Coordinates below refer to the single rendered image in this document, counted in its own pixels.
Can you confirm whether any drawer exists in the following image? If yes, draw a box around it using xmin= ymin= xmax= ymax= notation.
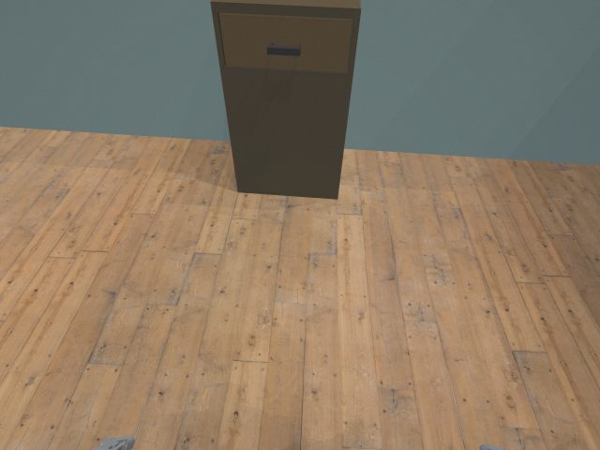
xmin=219 ymin=13 xmax=353 ymax=72

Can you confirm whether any cabinet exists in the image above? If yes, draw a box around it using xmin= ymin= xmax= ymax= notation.
xmin=210 ymin=0 xmax=361 ymax=200

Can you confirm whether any handle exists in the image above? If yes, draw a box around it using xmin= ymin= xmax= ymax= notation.
xmin=267 ymin=42 xmax=301 ymax=56

